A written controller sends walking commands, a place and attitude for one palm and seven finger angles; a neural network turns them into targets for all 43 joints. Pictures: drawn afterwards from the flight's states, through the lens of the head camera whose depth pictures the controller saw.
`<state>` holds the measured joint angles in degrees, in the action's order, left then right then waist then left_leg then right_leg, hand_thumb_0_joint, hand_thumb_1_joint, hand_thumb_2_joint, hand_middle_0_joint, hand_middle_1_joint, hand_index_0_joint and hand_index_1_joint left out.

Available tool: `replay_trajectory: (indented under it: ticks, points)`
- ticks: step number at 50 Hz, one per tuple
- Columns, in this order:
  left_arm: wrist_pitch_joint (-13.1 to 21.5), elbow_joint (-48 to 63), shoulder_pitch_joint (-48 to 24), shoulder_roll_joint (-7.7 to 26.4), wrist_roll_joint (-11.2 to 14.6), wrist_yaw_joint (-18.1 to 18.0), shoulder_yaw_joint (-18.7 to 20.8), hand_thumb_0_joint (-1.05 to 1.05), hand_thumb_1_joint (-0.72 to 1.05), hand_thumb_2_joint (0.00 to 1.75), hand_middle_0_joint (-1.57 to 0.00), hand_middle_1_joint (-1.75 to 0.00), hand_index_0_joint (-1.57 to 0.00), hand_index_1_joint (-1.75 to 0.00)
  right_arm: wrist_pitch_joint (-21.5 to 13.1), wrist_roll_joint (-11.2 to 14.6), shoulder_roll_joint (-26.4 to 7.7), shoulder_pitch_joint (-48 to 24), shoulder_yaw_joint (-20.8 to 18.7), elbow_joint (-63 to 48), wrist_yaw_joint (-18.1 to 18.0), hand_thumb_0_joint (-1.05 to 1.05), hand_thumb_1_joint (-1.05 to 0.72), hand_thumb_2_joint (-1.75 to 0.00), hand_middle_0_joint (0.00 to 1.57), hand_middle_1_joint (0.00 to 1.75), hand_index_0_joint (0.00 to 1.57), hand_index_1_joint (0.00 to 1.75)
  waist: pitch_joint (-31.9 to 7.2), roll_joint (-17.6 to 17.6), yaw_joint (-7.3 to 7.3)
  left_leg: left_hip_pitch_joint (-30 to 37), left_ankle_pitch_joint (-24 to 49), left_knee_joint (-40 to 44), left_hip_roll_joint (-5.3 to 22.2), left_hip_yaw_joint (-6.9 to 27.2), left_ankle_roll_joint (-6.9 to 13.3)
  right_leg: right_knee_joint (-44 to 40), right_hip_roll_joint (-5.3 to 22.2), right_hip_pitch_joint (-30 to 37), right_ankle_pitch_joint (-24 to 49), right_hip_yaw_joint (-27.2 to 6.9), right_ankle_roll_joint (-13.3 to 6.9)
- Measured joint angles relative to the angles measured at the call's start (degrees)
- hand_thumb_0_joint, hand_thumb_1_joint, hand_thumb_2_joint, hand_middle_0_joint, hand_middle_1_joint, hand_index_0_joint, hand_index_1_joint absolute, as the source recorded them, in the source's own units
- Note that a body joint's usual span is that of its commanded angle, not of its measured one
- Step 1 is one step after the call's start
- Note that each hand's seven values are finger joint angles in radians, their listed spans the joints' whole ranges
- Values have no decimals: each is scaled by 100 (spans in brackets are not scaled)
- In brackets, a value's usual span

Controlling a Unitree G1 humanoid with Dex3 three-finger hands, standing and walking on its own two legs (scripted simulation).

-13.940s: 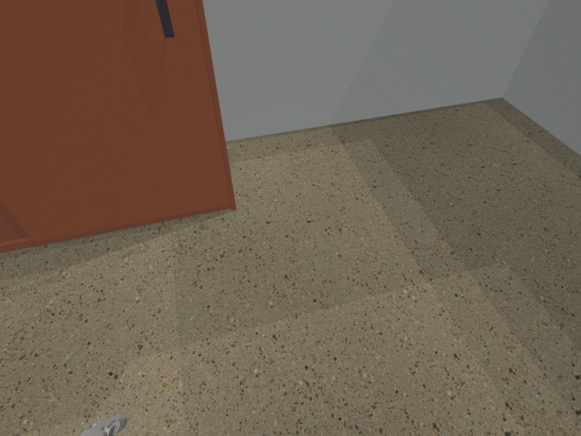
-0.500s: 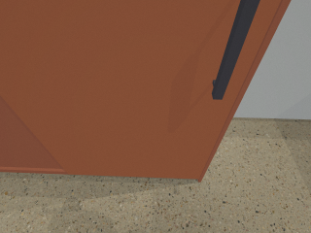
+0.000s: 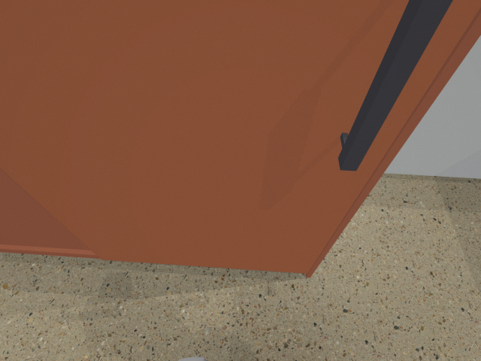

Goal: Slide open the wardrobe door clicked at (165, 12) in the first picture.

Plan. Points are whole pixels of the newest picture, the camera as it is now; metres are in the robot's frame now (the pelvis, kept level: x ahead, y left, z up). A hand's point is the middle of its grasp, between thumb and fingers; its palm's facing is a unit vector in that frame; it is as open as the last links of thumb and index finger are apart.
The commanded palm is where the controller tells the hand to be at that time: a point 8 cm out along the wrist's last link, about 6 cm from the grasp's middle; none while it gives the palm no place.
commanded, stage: come to a stop and stand still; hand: right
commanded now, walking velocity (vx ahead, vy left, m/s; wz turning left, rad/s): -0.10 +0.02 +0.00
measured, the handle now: (376, 86) +0.45 -0.15 +0.22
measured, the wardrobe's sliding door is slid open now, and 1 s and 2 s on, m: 0.00 0.00 0.00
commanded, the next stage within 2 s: look again from close up in 1.18 s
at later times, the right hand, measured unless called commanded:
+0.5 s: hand out of the picture -0.03 -0.16 -0.17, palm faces +0.09 +0.98 -0.20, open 7.3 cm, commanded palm none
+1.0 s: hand out of the picture -0.03 -0.13 -0.17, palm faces +0.04 +0.99 -0.15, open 7.3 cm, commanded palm none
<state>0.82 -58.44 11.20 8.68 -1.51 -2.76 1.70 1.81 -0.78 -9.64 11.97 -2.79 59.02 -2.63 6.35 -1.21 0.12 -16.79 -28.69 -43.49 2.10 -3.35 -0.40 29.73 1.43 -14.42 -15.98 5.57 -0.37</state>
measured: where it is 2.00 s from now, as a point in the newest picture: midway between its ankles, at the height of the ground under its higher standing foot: outside the picture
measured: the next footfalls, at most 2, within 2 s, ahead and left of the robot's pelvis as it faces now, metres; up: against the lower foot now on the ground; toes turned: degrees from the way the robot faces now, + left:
left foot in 0.06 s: +0.01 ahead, +0.10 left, +0.00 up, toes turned +4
right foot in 0.48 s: +0.00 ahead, -0.10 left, +0.00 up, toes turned -2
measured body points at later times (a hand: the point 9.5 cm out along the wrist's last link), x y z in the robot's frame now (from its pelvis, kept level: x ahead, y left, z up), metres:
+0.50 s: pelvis -0.04 +0.02 +0.00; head -0.02 +0.02 +0.45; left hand +0.02 +0.25 -0.15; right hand -0.04 -0.21 -0.16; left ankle -0.03 +0.10 -0.73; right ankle -0.06 -0.09 -0.74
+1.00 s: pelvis -0.01 +0.02 +0.01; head +0.01 +0.01 +0.46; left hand -0.04 +0.21 -0.15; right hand -0.03 -0.19 -0.16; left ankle -0.03 +0.10 -0.73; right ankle -0.06 -0.09 -0.73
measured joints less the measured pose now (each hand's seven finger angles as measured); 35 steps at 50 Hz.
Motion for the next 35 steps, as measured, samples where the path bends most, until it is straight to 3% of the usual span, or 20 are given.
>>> replay_trajectory:
  ticks: [3,5,7,10,13,20,25,31,35]
  points:
    - [-71,73,-70,69,12,33,49,1,93,89,-20,-30,-20,-30,-71,-24,-64,-72,-25,-164,43,1,-92,-90,20,30,20,29,28,102,11,128,933,831,-45,-49,32,28,27,-61,31,-8,101]
    - [-135,77,-113,141,41,60,98,0,92,89,-20,-30,-20,-30,-139,-64,-53,-74,-28,-213,43,1,-92,-90,20,30,20,29,18,248,9,179,950,934,-142,-93,236,255,122,-160,-44,-42,136]
    - [-224,80,-135,181,68,72,141,0,92,89,-20,-30,-20,-30,-187,-84,-41,-55,20,-246,46,0,-91,-90,20,30,20,29,-27,299,-28,166,853,878,-147,-138,373,812,55,-355,-785,-211,108]
    - [-314,22,-174,186,79,102,145,0,91,89,-19,-30,-20,-30,-220,-92,17,-3,76,-269,25,0,-91,-90,20,30,20,29,-102,266,4,222,919,1005,-152,-148,465,1755,-54,-592,-1206,-391,119]
    - [-322,-25,-191,148,93,159,108,0,91,89,-19,-30,-20,-30,-232,-85,88,67,128,-262,33,0,-91,-90,20,30,20,29,-165,194,44,280,1062,1184,-185,-134,498,1978,-83,-577,-1123,-423,179]
    - [-285,-24,-143,42,94,216,18,0,91,89,-19,-30,-20,-30,-246,-83,26,236,117,-206,77,0,-93,-90,21,30,20,30,-226,16,182,296,1318,1436,-229,-178,516,1079,-130,-179,-930,-337,221]
    - [-140,-58,20,35,69,197,-25,0,92,89,-19,-30,-20,-30,-162,-38,-10,388,89,-19,113,0,-91,-90,21,30,20,30,-304,-19,183,258,1335,1348,-269,-281,415,-225,-110,395,10,-301,46]
    - [-120,-229,492,-19,-10,188,-121,0,92,89,-19,-30,-20,-30,-42,-84,-12,590,98,230,179,0,-91,-90,20,30,20,30,-514,-157,204,407,1109,1395,-187,-209,253,-341,-187,583,-42,-207,-97]
    - [-106,-345,713,-75,7,152,-170,0,91,89,-19,-30,-20,-30,-100,-88,60,632,145,306,212,0,-91,-90,20,30,20,29,-491,-136,159,417,1386,1442,-115,-163,241,-421,-265,635,-17,-166,-124]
